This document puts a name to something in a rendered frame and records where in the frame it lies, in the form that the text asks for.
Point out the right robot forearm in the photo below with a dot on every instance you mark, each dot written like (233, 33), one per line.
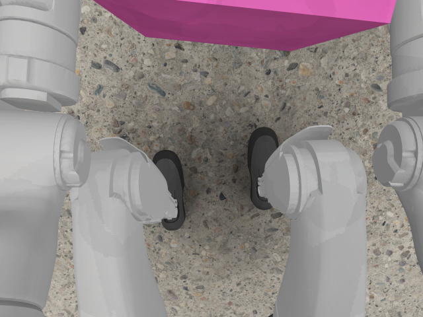
(405, 91)

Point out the robot left upper arm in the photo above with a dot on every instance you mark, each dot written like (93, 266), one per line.
(42, 156)

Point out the robot right upper arm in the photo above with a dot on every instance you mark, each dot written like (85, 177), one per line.
(398, 163)

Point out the robot right foot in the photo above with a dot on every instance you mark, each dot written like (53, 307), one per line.
(262, 143)

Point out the right robot shin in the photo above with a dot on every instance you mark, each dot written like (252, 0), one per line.
(316, 132)

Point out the left robot forearm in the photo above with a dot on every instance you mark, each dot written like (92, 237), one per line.
(38, 43)

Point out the carton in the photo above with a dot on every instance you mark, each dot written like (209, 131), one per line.
(268, 24)

